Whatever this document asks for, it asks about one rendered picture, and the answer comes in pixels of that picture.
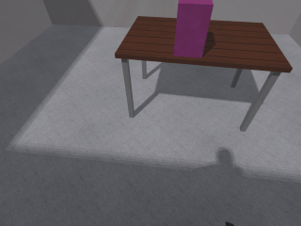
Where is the carton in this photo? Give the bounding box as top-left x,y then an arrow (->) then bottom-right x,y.
173,0 -> 214,58

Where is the table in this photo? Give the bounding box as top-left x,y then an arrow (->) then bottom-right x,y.
115,16 -> 293,132

